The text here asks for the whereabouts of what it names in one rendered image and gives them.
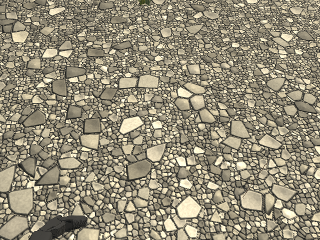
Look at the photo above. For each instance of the left robot hand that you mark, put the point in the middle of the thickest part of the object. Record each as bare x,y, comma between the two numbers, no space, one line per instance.
57,226

